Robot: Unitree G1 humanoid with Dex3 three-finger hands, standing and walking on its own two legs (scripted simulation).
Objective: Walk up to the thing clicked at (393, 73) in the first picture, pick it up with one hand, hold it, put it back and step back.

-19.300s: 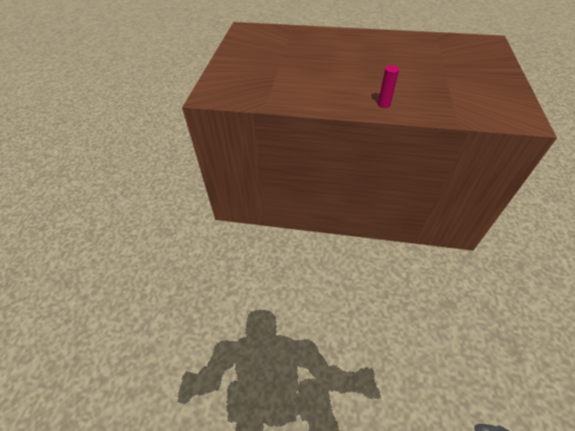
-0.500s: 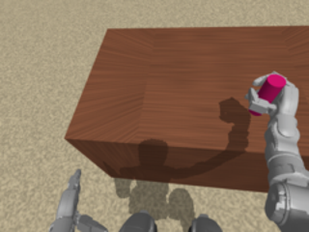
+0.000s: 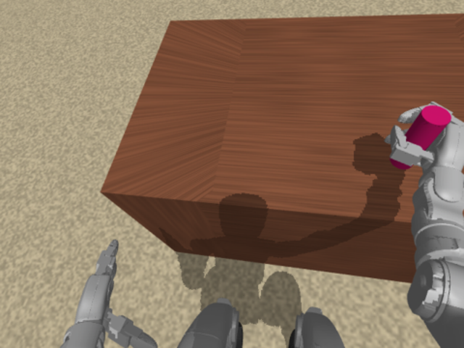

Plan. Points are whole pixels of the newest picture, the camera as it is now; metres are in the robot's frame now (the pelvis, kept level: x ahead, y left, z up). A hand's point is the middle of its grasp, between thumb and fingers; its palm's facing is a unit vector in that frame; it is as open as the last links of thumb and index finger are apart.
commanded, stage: lower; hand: right
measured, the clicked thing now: (416, 140) +0.46 -0.24 +0.03
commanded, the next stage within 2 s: loosen in 1.04 s
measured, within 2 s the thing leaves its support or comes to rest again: rests again in 0.96 s
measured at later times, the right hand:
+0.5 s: hand (398, 150) +0.47 -0.23 -0.01, palm faces +0.26 +0.96 +0.01, open 5.0 cm
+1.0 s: hand (394, 161) +0.46 -0.23 -0.04, palm faces +0.27 +0.96 +0.01, open 5.0 cm
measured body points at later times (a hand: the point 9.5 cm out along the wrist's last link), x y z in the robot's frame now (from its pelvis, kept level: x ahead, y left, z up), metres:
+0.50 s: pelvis +0.00 +0.00 -0.03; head +0.12 -0.04 +0.40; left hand +0.15 +0.27 -0.03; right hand +0.45 -0.28 -0.01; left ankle +0.02 +0.12 -0.67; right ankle +0.02 -0.11 -0.67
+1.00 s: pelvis -0.01 +0.00 -0.05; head +0.12 -0.05 +0.38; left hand +0.15 +0.27 -0.03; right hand +0.44 -0.28 -0.04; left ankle +0.02 +0.12 -0.67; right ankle +0.02 -0.11 -0.67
